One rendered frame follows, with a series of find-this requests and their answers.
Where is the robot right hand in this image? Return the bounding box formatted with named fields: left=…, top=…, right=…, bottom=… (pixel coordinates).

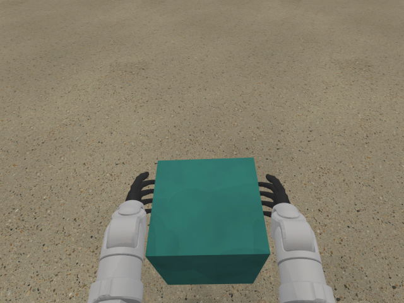
left=258, top=174, right=290, bottom=217

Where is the carton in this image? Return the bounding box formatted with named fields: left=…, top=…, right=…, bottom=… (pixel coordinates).
left=145, top=158, right=270, bottom=285

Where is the robot right forearm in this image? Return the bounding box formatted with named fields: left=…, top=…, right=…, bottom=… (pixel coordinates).
left=271, top=203, right=336, bottom=303

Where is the robot left hand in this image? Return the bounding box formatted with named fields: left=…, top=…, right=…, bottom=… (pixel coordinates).
left=125, top=172, right=155, bottom=214

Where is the robot left forearm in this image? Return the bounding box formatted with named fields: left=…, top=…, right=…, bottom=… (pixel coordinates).
left=87, top=200, right=146, bottom=303

